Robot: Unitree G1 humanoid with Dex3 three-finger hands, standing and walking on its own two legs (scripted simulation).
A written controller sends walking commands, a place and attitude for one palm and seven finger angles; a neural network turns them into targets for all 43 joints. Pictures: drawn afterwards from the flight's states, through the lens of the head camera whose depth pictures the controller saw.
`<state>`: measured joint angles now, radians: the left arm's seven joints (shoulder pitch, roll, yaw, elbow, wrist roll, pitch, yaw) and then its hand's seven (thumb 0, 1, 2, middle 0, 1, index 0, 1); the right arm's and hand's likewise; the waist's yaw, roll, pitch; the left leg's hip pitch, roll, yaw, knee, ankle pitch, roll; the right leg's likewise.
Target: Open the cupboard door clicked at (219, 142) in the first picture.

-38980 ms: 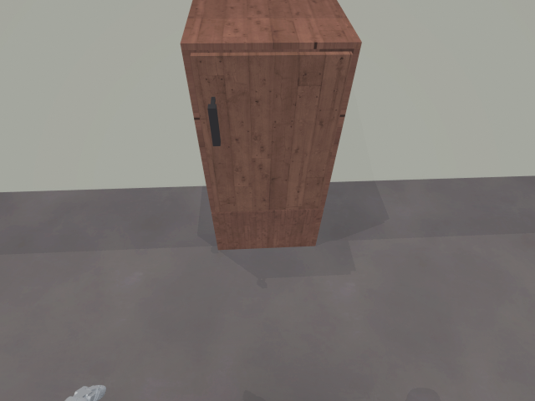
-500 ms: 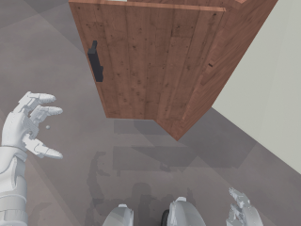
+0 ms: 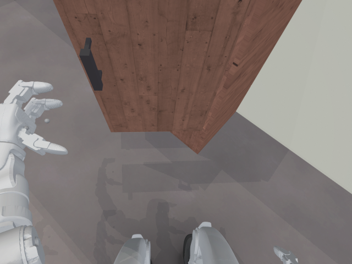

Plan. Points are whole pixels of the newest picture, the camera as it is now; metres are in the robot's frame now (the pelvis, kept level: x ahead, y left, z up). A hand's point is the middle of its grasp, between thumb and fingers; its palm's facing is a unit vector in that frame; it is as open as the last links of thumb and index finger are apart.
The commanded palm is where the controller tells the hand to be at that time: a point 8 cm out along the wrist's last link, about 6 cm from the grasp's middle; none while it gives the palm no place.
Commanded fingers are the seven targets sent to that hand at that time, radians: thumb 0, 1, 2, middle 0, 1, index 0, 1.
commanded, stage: move the hooked fingers beside the handle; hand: left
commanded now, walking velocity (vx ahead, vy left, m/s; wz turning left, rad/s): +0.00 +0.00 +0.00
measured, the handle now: (93, 65) +0.57 +0.21 +0.03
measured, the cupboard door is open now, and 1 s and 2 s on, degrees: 44 44 44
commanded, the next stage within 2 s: slide the fingers in behind the handle in 1.56 s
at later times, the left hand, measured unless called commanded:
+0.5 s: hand (58, 94) +0.48 +0.27 +0.04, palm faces +0.03 -1.00 -0.02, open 14.0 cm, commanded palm +0.46 +0.31 +0.04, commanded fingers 0.00 -0.50 0.30 -0.30 -1.20 -0.30 -1.20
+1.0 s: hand (67, 82) +0.52 +0.26 +0.03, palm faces +0.03 -1.00 -0.03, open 14.0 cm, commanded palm +0.49 +0.30 +0.03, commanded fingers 0.00 -0.50 0.30 -0.30 -1.20 -0.30 -1.20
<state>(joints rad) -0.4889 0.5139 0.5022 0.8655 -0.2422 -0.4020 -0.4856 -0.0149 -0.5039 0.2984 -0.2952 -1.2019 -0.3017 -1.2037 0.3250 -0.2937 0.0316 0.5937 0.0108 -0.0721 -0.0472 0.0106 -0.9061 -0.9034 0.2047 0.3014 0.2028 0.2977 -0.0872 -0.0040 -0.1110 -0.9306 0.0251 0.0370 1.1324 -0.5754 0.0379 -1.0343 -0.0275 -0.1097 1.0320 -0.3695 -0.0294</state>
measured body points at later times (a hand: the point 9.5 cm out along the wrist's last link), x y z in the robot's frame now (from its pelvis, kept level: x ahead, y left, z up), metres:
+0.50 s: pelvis +0.00 +0.01 -0.01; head +0.15 +0.04 +0.41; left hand +0.47 +0.32 +0.04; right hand +0.04 -0.26 -0.11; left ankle -0.02 +0.09 -0.65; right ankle +0.06 -0.11 -0.65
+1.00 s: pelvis +0.00 +0.01 -0.02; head +0.18 +0.04 +0.40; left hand +0.51 +0.32 +0.04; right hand -0.01 -0.26 -0.11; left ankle -0.02 +0.09 -0.65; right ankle +0.06 -0.11 -0.65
